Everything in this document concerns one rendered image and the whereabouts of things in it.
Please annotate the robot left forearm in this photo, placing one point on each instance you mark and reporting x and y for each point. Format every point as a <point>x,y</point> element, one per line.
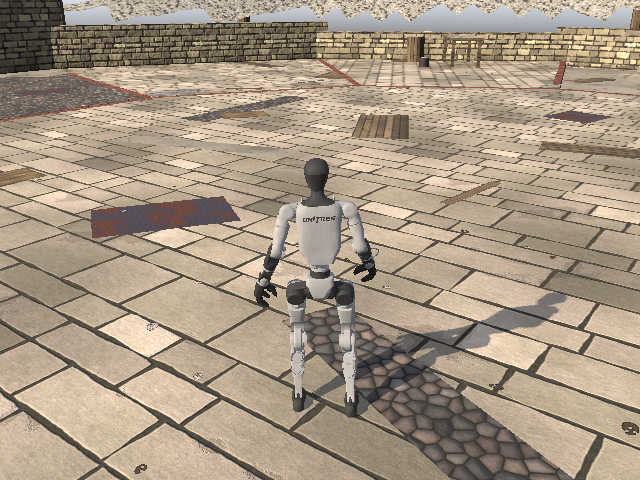
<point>268,268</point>

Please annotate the robot left upper arm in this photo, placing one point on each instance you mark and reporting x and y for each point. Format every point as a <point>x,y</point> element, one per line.
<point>287,212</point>

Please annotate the robot right upper arm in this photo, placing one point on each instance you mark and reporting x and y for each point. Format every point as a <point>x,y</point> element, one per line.
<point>350,211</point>

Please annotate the right robot hand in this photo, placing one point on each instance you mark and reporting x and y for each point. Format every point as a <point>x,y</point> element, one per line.
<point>372,272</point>

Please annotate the robot right forearm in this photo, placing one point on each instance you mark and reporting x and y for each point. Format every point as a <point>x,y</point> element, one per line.
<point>366,257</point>

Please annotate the robot right shin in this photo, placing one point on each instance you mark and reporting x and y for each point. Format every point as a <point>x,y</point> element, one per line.
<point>349,365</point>

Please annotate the left robot hand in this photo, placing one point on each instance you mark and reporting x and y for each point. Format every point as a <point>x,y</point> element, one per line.
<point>259,292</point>

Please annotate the robot right foot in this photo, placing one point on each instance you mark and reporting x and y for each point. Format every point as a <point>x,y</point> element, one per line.
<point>351,408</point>

